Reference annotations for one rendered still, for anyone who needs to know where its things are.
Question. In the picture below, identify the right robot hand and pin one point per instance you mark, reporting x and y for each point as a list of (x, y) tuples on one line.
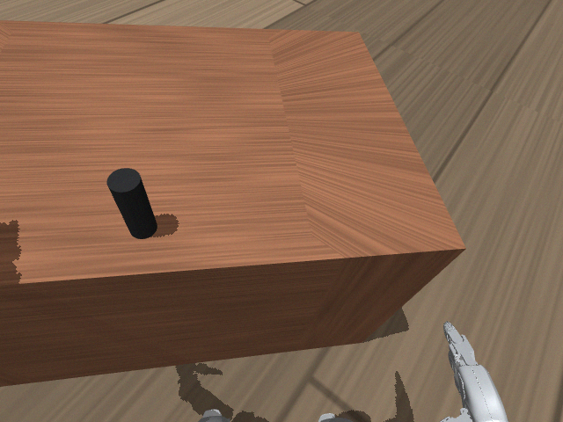
[(480, 398)]

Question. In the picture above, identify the can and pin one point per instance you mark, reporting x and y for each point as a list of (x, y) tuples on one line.
[(127, 189)]

